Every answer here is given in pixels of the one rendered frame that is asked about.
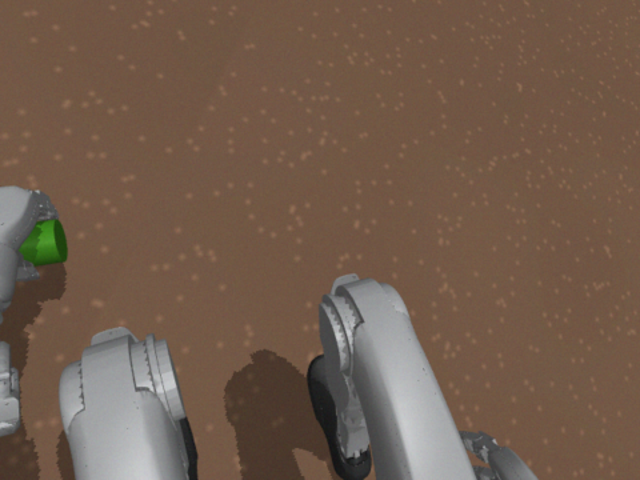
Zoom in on right robot hand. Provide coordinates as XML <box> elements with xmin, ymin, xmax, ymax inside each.
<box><xmin>458</xmin><ymin>431</ymin><xmax>539</xmax><ymax>480</ymax></box>

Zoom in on can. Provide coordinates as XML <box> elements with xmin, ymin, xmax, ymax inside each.
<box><xmin>18</xmin><ymin>219</ymin><xmax>68</xmax><ymax>266</ymax></box>

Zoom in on right robot foot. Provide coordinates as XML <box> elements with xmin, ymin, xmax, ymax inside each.
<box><xmin>307</xmin><ymin>354</ymin><xmax>372</xmax><ymax>480</ymax></box>

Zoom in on left robot foot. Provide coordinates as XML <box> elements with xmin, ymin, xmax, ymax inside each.
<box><xmin>179</xmin><ymin>417</ymin><xmax>198</xmax><ymax>480</ymax></box>

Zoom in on left robot hand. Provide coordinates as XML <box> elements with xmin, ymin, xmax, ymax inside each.
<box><xmin>0</xmin><ymin>186</ymin><xmax>59</xmax><ymax>282</ymax></box>

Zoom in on left robot arm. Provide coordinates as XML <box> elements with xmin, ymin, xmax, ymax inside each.
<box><xmin>0</xmin><ymin>243</ymin><xmax>21</xmax><ymax>437</ymax></box>

